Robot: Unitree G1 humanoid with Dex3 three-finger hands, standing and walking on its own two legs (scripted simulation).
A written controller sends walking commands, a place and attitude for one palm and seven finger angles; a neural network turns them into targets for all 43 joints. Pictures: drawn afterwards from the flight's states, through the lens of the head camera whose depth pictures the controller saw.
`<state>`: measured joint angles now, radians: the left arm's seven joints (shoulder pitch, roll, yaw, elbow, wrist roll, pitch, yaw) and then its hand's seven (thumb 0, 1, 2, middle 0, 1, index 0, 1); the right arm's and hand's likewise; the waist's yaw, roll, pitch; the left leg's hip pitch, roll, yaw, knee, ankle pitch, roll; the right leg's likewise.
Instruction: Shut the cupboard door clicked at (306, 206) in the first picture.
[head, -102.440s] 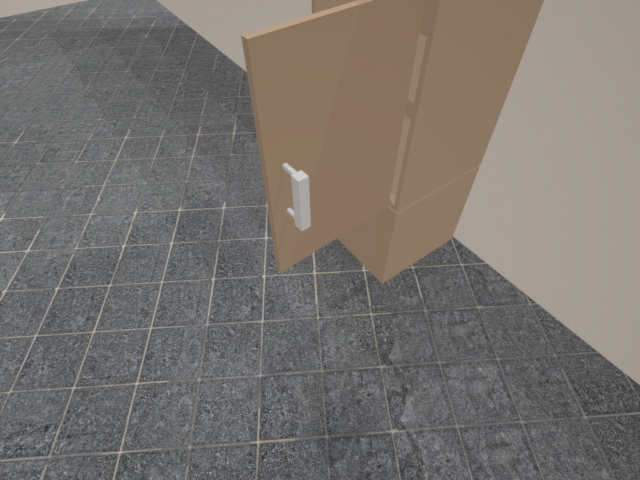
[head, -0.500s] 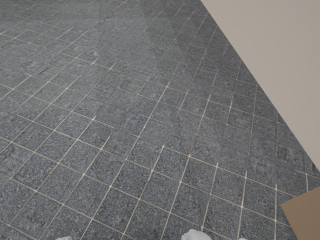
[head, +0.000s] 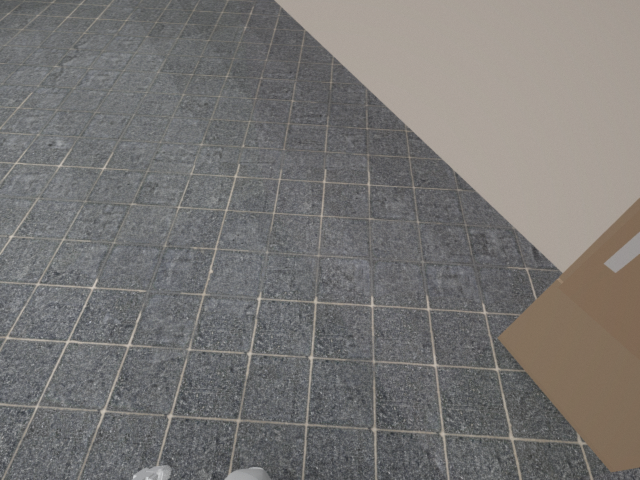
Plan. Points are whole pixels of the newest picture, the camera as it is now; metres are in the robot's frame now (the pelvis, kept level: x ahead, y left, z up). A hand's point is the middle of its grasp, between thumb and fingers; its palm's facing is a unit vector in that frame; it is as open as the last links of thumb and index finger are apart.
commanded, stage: turn to face it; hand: left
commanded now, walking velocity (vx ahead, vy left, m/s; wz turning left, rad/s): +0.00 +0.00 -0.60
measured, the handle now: out of the picture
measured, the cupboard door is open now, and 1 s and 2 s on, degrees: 4 4 4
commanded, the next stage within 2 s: take the last steps up to it in 1.52 s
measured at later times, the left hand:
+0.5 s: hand (221, 461) +0.16 +0.15 -0.15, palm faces -0.29 -0.92 -0.28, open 7.4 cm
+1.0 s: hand (243, 418) +0.22 +0.13 -0.16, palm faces -0.53 -0.82 -0.22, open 7.4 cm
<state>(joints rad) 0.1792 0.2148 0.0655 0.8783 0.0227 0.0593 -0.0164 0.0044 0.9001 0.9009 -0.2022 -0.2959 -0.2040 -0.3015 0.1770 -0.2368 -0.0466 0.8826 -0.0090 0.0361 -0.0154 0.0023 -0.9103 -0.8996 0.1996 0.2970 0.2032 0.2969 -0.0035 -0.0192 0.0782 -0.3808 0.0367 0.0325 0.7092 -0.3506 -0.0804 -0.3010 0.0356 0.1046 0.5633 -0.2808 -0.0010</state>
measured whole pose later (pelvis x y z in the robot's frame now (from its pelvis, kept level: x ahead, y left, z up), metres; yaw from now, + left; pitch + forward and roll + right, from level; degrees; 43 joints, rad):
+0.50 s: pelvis +0.00 -0.02 +0.00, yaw -18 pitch +0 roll +0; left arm 0.16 0.21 0.06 0.87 0.02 0.04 -0.02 0.00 0.90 0.90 -0.20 -0.30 -0.20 -0.30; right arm 0.19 -0.28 -0.06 0.93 -0.02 0.07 -0.02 0.00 -0.91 -0.90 0.20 0.30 0.21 0.30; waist -0.01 0.06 0.10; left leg -0.48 0.10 0.06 1.10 -0.47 -0.08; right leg -0.30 0.01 -0.03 0.60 -0.30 -0.03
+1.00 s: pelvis +0.02 +0.00 +0.01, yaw -36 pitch +1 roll -2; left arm 0.16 0.27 0.10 0.89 0.02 0.09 -0.05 0.01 0.91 0.90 -0.20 -0.29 -0.20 -0.30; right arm 0.22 -0.20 -0.02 0.88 -0.03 0.01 -0.03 0.00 -0.91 -0.90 0.20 0.30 0.21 0.30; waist 0.01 -0.01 0.09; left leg -0.23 0.11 0.16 0.50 -0.27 -0.01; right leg -0.46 -0.02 -0.03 1.01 -0.45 0.05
